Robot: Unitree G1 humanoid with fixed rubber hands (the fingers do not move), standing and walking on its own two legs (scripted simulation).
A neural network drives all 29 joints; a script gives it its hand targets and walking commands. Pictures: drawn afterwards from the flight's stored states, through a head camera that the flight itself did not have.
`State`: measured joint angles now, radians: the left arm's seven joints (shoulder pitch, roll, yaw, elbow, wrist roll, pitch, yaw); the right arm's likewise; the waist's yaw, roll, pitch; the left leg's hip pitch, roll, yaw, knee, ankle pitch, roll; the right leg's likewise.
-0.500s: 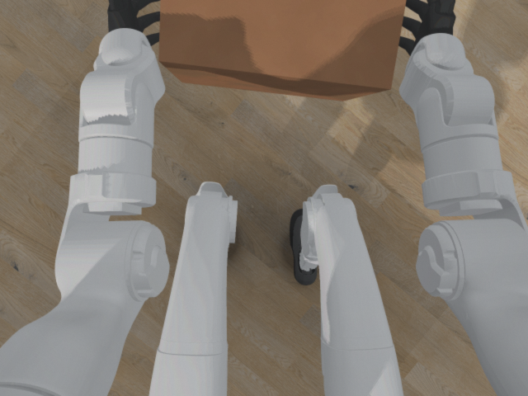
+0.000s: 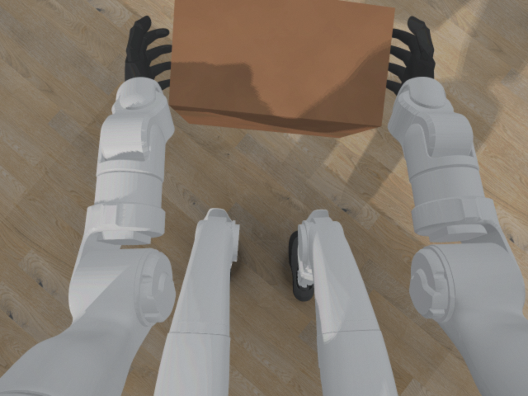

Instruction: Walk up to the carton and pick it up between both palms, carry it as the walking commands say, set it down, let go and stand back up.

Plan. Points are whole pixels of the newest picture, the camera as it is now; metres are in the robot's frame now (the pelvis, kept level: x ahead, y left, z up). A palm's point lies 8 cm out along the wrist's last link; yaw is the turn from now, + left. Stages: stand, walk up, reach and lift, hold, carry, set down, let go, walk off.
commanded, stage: reach and lift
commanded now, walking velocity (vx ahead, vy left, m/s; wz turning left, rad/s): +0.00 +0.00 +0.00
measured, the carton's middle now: (275, 75) +0.53 +0.00 -0.11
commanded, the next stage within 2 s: none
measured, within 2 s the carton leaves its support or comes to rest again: neither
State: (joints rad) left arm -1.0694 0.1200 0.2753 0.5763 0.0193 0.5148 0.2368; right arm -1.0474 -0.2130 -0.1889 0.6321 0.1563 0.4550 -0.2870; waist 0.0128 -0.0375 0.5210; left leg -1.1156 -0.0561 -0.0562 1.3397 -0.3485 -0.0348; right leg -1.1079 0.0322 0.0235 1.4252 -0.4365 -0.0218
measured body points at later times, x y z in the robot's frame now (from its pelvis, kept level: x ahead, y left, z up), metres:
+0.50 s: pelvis +0.03 +0.00 +0.06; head +0.21 +0.01 +0.47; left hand +0.48 +0.18 +0.04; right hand +0.48 -0.17 +0.04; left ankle +0.17 +0.14 -0.58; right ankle +0.14 -0.10 -0.58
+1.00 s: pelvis +0.12 -0.01 +0.13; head +0.08 +0.00 +0.58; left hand +0.45 +0.19 +0.15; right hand +0.46 -0.17 +0.15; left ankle +0.17 +0.14 -0.58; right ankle +0.14 -0.10 -0.58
